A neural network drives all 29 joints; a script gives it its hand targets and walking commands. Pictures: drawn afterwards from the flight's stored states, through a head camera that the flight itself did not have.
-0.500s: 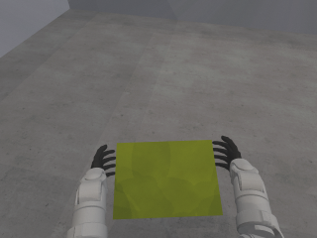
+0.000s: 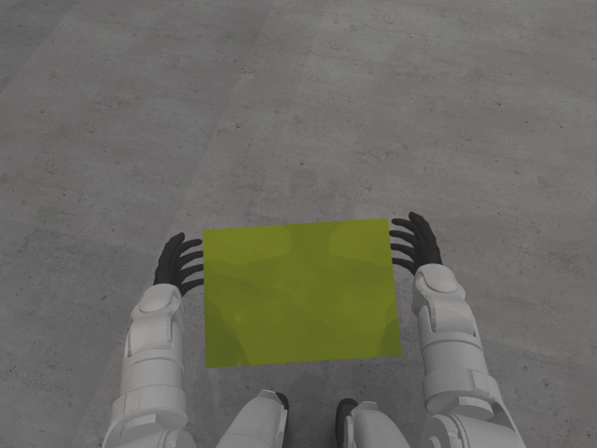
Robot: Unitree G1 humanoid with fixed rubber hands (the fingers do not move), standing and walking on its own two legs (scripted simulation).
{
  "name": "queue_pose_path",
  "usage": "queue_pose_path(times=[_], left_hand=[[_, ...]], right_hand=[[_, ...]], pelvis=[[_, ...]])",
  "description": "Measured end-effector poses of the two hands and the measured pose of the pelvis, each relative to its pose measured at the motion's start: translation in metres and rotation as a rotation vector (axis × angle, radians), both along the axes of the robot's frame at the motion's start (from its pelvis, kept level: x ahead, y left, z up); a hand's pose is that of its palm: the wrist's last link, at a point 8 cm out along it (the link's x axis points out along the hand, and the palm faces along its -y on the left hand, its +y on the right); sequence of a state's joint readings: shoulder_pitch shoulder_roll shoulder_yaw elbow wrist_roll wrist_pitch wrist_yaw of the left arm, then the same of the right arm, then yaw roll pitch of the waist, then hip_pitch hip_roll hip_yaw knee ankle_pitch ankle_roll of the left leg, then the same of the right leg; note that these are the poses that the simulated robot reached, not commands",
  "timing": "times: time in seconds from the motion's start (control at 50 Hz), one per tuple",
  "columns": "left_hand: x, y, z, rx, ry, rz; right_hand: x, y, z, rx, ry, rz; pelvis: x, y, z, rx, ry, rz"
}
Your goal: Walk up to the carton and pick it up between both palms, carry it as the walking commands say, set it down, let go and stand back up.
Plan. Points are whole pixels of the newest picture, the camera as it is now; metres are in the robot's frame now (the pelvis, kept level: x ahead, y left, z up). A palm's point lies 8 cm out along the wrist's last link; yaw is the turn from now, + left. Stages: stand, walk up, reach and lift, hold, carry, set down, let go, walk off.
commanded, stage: set down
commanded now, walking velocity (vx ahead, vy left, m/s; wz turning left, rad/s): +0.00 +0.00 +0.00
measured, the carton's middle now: (299, 288) +0.34 +0.06 -0.15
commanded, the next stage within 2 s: none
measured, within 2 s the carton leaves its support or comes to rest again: neither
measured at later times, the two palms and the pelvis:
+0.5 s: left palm (189, 283) +0.32 +0.25 -0.14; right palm (406, 268) +0.39 -0.12 -0.14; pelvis -0.03 +0.00 -0.08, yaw +0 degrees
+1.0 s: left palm (203, 284) +0.34 +0.25 -0.22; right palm (392, 270) +0.41 -0.11 -0.23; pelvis -0.05 +0.01 -0.16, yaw +0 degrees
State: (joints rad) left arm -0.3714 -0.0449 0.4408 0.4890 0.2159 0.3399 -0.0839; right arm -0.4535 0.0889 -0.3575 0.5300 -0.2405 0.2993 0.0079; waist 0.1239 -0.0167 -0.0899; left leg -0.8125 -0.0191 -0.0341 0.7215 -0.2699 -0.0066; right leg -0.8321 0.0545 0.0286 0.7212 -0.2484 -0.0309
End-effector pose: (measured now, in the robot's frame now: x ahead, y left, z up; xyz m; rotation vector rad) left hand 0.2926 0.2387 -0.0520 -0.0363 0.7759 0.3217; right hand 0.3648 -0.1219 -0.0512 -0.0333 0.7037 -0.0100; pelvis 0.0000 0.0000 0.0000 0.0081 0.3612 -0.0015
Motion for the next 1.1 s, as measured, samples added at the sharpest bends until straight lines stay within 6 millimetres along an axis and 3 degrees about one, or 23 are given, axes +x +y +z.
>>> queue_pose_path(times=[0.32,1.1], left_hand=[[0.021,0.005,-0.054,-0.016,-0.008,-0.027],[0.055,0.013,-0.19,-0.009,-0.021,0.0]], right_hand=[[0.015,0.003,-0.053,0.003,-0.006,-0.008],[0.054,0.014,-0.194,-0.006,-0.011,-0.02]], pelvis=[[-0.029,-0.002,-0.054,0.007,0.166,0.002],[-0.051,0.005,-0.171,0.01,0.418,-0.008]])
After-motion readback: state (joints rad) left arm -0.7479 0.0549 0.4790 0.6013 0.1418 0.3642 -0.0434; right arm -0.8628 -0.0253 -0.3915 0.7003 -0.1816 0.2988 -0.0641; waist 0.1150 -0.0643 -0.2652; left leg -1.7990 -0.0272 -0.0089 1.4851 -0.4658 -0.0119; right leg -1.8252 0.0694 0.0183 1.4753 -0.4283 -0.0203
